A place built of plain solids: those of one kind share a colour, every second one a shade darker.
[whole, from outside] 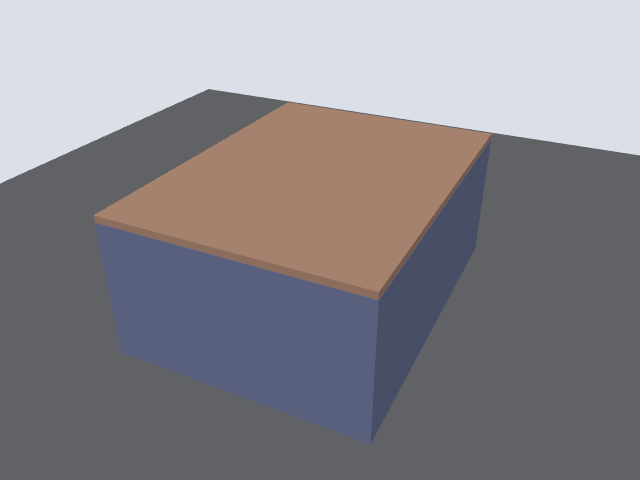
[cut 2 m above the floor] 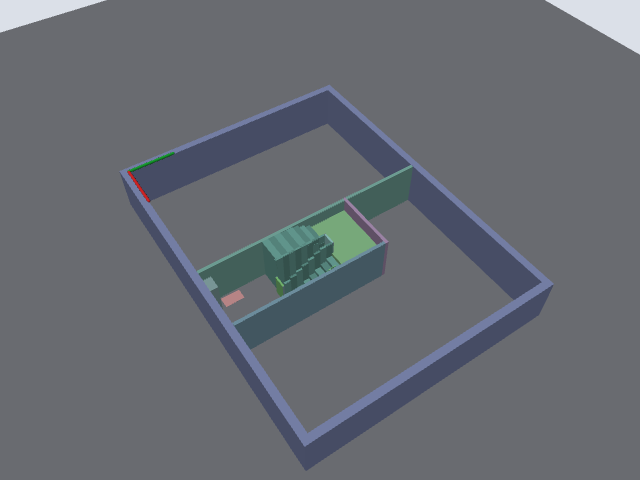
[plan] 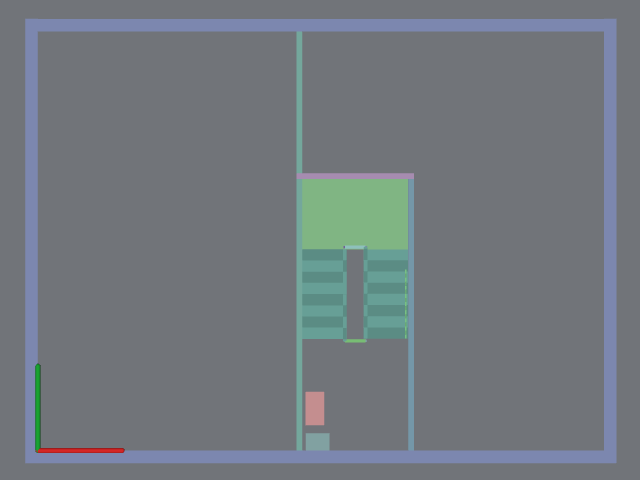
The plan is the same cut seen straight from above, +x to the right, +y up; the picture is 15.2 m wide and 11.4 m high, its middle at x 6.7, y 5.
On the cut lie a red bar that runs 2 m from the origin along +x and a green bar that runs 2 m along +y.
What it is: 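A small block of dwellings, 13.4 m wide and 10.0 m deep inside, its common dog-leg stair of 18 risers of 161 mm a storey on goings of 266 mm, 1.06 m wide flights and a well of 0.39 m; the dwelling on the first floor; a hall, a living room, a kitchen, a bedroom, the bathroom shut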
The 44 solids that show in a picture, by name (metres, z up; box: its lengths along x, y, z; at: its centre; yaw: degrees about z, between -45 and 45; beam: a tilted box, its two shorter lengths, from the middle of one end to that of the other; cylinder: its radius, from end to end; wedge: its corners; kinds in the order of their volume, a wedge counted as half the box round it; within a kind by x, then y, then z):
{
 "wall_1": {"box": [0.3, 10.55, 5.84], "at": [-0.15, 4.98, 2.87]},
 "wall_2": {"box": [14.04, 0.3, 5.84], "at": [6.72, -0.15, 2.87]},
 "wall_3": {"box": [14.04, 0.3, 5.84], "at": [6.72, 10.1, 2.87]},
 "wall_4": {"box": [0.3, 10.55, 5.84], "at": [13.59, 4.98, 2.87]},
 "roof_slab_1": {"box": [14.02, 10.53, 0.44], "at": [6.72, 4.98, 5.85]},
 "piece_1": {"box": [1.06, 0.27, 2.78], "at": [6.81, 2.78, 1.34]},
 "piece_2": {"box": [1.06, 0.27, 2.62], "at": [6.81, 3.05, 1.26]},
 "piece_3": {"box": [1.06, 0.27, 2.46], "at": [6.81, 3.32, 1.18]},
 "piece_4": {"box": [1.06, 0.27, 2.3], "at": [6.81, 3.58, 1.1]},
 "piece_5": {"box": [1.06, 0.27, 2.14], "at": [6.81, 3.85, 1.02]},
 "piece_6": {"box": [1.06, 0.27, 1.98], "at": [6.81, 4.11, 0.94]},
 "piece_7": {"box": [1.06, 0.27, 1.82], "at": [6.81, 4.38, 0.86]},
 "piece_8": {"box": [1.06, 0.27, 1.66], "at": [6.81, 4.64, 0.78]},
 "piece_9": {"box": [0.09, 0.27, 2.21], "at": [7.29, 2.78, 2.55]},
 "piece_10": {"box": [0.09, 0.27, 2.05], "at": [7.29, 3.05, 2.47]},
 "piece_11": {"box": [0.09, 0.27, 1.88], "at": [7.29, 3.31, 2.39]},
 "piece_12": {"box": [0.09, 0.27, 1.72], "at": [7.29, 3.58, 2.31]},
 "piece_13": {"box": [0.09, 0.27, 1.4], "at": [7.29, 4.11, 2.15]},
 "piece_14": {"box": [0.09, 0.27, 1.24], "at": [7.29, 4.38, 2.07]},
 "piece_15": {"box": [0.09, 0.27, 1.08], "at": [7.29, 4.65, 1.99]},
 "piece_16": {"box": [0.09, 0.27, 1.13], "at": [7.78, 2.79, 0.52]},
 "piece_17": {"box": [0.09, 0.27, 1.29], "at": [7.78, 3.06, 0.6]},
 "piece_18": {"box": [0.09, 0.27, 1.45], "at": [7.78, 3.32, 0.68]},
 "piece_19": {"box": [0.09, 0.27, 1.61], "at": [7.78, 3.59, 0.76]},
 "piece_20": {"box": [0.09, 0.27, 1.77], "at": [7.78, 3.86, 0.84]},
 "piece_21": {"box": [0.09, 0.27, 1.93], "at": [7.78, 4.12, 0.92]},
 "piece_22": {"box": [0.09, 0.27, 2.1], "at": [7.78, 4.39, 1.0]},
 "piece_23": {"box": [0.09, 0.27, 2.26], "at": [7.78, 4.66, 1.08]},
 "piece_24": {"box": [1.06, 0.27, 0.21], "at": [8.26, 2.79, 0.06]},
 "piece_25": {"box": [1.06, 0.27, 0.37], "at": [8.26, 3.06, 0.14]},
 "piece_26": {"box": [1.06, 0.27, 0.53], "at": [8.26, 3.32, 0.22]},
 "piece_27": {"box": [1.06, 0.27, 0.69], "at": [8.26, 3.59, 0.3]},
 "piece_28": {"box": [1.06, 0.27, 0.85], "at": [8.26, 3.86, 0.38]},
 "piece_29": {"box": [1.06, 0.27, 1.01], "at": [8.26, 4.12, 0.46]},
 "piece_30": {"box": [1.06, 0.27, 1.18], "at": [8.26, 4.39, 0.54]},
 "piece_31": {"box": [1.06, 0.27, 1.34], "at": [8.26, 4.65, 0.62]},
 "half_1": {"box": [2.51, 1.68, 1.5], "at": [7.54, 5.61, 0.7]},
 "core_wall_1": {"box": [0.14, 6.45, 5.68], "at": [8.86, 3.22, 2.79]},
 "core_wall_low_1": {"box": [0.14, 9.95, 2.78], "at": [6.21, 4.98, 1.34]},
 "core_wall_back_1": {"box": [2.79, 0.14, 5.68], "at": [7.54, 6.52, 2.79]},
 "hung_more_letter_boxes_1": {"box": [0.57, 0.41, 1.66], "at": [6.64, 0.2, 0.78]},
 "ground_whole_1": {"box": [0.49, 0.08, 1.0], "at": [7.54, 2.61, 0.45]},
 "whole_1": {"box": [0.49, 0.08, 0.95], "at": [7.54, 4.83, 1.92]},
 "laid_doormat_1": {"box": [0.45, 0.8, 0.05], "at": [6.58, 1.0, -0.02]}
}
